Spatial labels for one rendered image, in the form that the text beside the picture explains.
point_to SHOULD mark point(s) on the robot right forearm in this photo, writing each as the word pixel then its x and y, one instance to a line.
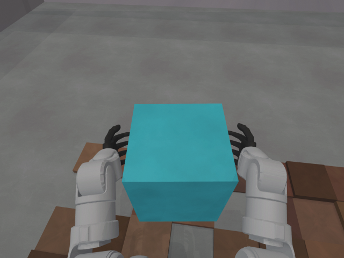
pixel 265 219

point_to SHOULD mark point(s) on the carton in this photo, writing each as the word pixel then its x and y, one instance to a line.
pixel 179 163

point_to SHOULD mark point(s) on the robot right hand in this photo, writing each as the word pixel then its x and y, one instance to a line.
pixel 246 141

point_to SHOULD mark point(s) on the right robot upper arm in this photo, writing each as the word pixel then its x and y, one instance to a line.
pixel 253 252

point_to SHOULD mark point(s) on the robot left forearm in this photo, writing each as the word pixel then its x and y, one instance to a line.
pixel 95 214

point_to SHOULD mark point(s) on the robot left hand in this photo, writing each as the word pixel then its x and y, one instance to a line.
pixel 110 141

